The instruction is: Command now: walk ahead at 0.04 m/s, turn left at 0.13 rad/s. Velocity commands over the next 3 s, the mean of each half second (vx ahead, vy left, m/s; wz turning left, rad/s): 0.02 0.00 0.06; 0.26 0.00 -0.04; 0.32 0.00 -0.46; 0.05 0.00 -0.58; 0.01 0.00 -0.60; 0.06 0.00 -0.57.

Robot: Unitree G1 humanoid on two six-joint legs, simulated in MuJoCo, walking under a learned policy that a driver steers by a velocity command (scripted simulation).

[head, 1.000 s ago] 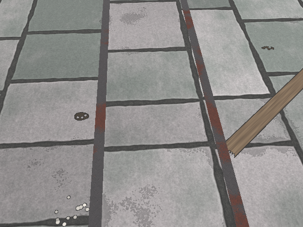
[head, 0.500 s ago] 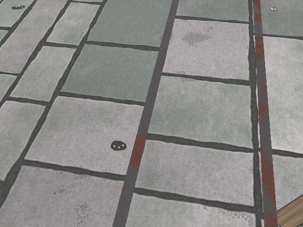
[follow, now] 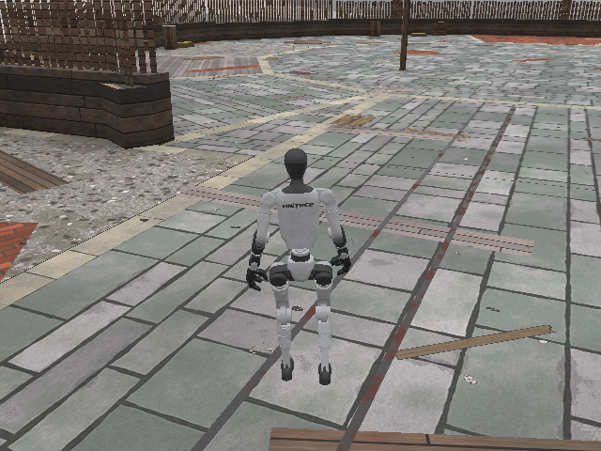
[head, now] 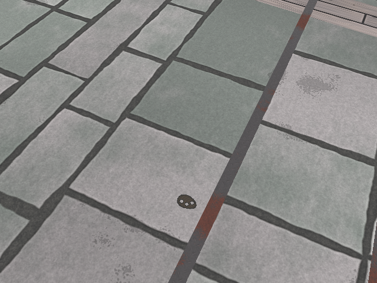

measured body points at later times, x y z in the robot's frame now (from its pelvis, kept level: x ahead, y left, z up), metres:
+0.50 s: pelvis +0.01 -0.02 +0.00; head +0.01 -0.02 +0.45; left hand +0.05 +0.22 -0.14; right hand +0.05 -0.27 -0.14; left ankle +0.06 +0.08 -0.74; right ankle -0.01 -0.13 -0.74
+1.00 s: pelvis +0.14 +0.02 +0.01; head +0.15 +0.04 +0.46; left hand +0.18 +0.27 -0.15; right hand +0.10 -0.22 -0.14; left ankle +0.09 +0.09 -0.74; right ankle +0.11 -0.11 -0.66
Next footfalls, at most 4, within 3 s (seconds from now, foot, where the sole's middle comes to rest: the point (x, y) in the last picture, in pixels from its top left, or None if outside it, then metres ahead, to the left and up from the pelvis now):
0.18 right None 0.03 -0.13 -0.78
1.30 right None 0.45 -0.08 -0.78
1.94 left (172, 257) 0.55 0.07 -0.78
2.46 right None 0.39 -0.08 -0.78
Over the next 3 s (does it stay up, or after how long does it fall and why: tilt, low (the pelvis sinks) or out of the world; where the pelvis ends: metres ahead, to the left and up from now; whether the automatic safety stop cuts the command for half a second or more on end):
stays up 0.45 -0.02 0.00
